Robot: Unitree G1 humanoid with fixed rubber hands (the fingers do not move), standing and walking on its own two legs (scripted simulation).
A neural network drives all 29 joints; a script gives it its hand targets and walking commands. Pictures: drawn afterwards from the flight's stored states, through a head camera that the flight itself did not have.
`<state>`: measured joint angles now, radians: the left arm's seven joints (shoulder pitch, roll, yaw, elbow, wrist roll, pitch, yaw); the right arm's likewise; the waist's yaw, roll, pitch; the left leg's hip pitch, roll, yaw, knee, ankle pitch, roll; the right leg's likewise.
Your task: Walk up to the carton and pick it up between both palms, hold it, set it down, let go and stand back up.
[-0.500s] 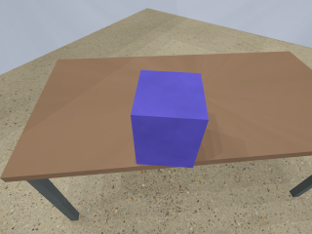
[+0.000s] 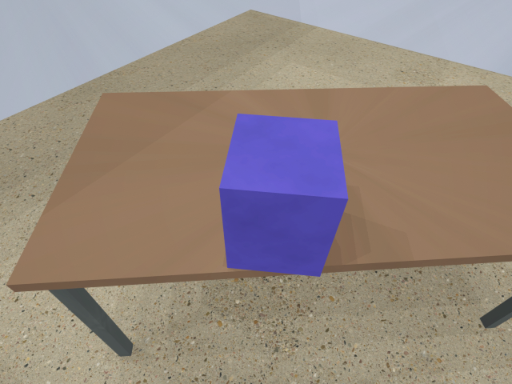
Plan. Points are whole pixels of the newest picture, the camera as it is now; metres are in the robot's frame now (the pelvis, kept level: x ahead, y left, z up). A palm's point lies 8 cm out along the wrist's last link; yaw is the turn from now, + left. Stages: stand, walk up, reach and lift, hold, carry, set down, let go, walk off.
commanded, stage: walk up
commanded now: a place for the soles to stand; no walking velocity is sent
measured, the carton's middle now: (279, 197) +0.49 -0.03 +0.00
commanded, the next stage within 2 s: reach and lift in 0.90 s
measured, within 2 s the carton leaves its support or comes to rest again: neither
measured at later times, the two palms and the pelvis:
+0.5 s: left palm out of the picture +0.05 +0.26 -0.11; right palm out of the picture +0.06 -0.26 -0.11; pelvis +0.00 +0.00 +0.00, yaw +6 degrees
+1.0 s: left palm out of the picture +0.04 +0.27 -0.12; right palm out of the picture +0.13 -0.26 -0.13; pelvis -0.01 -0.02 -0.01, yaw +7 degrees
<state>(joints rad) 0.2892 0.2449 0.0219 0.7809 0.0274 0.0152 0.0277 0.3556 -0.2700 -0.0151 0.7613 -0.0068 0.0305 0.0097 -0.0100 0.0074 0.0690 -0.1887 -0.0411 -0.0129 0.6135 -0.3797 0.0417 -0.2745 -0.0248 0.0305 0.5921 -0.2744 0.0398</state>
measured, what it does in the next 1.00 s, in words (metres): stands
